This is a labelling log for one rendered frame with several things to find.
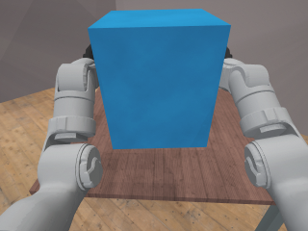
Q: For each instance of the right robot forearm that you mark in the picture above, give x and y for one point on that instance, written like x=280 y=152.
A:
x=261 y=114

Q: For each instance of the carton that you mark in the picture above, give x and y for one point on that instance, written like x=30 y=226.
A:
x=159 y=73

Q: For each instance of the robot left hand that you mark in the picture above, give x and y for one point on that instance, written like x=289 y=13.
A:
x=88 y=53

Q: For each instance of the robot right hand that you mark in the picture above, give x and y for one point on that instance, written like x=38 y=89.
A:
x=227 y=54

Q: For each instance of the right robot upper arm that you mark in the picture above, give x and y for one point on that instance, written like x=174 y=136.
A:
x=280 y=165

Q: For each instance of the table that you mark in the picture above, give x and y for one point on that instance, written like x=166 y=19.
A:
x=212 y=174

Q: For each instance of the left robot forearm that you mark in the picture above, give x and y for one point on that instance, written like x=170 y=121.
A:
x=74 y=100

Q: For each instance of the left robot upper arm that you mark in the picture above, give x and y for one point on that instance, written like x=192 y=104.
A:
x=66 y=173

